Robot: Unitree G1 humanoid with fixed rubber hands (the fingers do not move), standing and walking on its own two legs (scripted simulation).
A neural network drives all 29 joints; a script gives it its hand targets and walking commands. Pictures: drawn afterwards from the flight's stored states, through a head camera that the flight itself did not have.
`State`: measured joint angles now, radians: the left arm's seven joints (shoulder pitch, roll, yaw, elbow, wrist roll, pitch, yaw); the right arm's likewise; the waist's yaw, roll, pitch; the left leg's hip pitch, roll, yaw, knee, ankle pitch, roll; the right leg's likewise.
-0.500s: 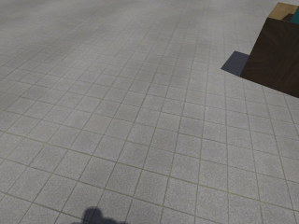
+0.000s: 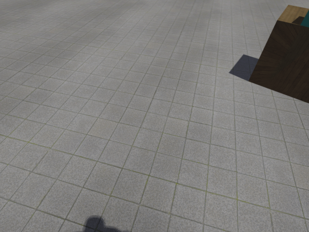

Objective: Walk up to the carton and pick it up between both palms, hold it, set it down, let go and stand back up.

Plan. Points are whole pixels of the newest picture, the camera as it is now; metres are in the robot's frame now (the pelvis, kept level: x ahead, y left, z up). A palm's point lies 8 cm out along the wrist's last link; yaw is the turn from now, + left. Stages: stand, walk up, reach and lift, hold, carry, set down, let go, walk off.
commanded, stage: walk up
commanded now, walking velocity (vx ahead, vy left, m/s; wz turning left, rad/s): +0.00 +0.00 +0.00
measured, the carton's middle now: out of the picture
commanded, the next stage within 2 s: none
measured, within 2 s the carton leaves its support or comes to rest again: neither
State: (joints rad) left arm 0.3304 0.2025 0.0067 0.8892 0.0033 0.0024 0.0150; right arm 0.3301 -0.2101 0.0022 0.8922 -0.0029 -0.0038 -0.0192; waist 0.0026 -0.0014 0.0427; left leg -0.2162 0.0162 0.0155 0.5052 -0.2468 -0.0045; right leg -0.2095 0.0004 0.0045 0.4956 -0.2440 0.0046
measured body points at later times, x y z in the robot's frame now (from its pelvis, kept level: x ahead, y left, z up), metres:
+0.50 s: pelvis +0.09 -0.12 -0.04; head +0.06 -0.15 +0.40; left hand +0.20 +0.14 -0.15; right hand +0.06 -0.41 -0.20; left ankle +0.04 +0.05 -0.68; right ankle +0.09 -0.26 -0.74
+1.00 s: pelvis +0.31 -0.24 -0.01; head +0.33 -0.25 +0.44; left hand +0.55 -0.08 -0.14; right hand +0.14 -0.46 -0.13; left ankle +0.32 -0.09 -0.74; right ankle +0.32 -0.40 -0.69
